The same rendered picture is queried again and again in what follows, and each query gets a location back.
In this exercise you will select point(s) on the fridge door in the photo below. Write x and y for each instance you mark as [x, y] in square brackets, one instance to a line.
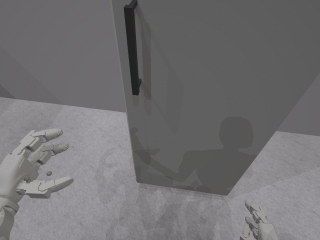
[218, 78]

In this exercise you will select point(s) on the robot right hand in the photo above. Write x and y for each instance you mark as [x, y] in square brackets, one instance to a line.
[261, 228]

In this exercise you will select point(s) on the left robot forearm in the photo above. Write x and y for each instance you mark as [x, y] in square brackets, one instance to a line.
[8, 209]

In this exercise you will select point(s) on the handle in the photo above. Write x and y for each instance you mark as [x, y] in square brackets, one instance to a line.
[129, 15]

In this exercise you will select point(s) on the robot left hand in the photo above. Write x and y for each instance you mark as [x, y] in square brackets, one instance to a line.
[15, 167]

